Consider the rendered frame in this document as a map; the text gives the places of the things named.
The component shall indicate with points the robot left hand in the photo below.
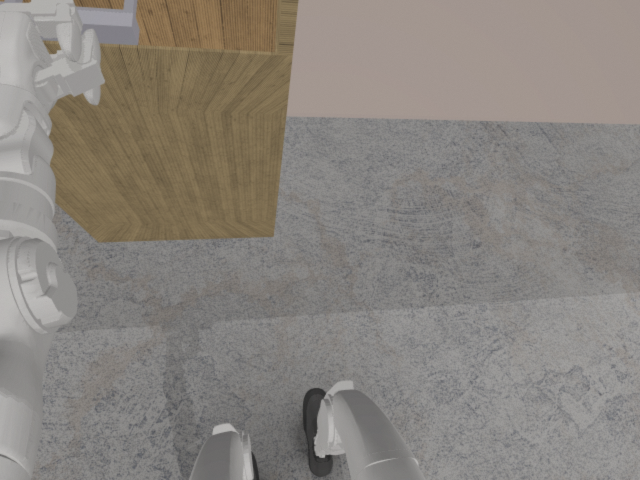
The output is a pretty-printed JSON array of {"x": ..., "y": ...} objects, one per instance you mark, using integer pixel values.
[{"x": 26, "y": 63}]

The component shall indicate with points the cabinet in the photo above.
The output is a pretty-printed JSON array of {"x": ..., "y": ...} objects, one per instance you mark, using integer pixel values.
[{"x": 185, "y": 143}]

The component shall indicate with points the right robot foot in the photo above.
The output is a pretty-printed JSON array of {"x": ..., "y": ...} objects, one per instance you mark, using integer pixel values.
[{"x": 319, "y": 465}]

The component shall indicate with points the robot left upper arm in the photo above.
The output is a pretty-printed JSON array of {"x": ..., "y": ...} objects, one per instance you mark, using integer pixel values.
[{"x": 37, "y": 296}]

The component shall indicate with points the handle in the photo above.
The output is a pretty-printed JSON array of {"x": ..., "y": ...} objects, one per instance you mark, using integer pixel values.
[{"x": 112, "y": 26}]

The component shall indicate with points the drawer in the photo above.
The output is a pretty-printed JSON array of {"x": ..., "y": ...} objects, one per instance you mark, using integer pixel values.
[{"x": 248, "y": 25}]

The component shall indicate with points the left robot forearm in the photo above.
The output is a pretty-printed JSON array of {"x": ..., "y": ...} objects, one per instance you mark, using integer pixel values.
[{"x": 27, "y": 182}]

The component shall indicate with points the left robot thigh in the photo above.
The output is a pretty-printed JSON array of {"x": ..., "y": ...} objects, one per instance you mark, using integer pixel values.
[{"x": 224, "y": 456}]

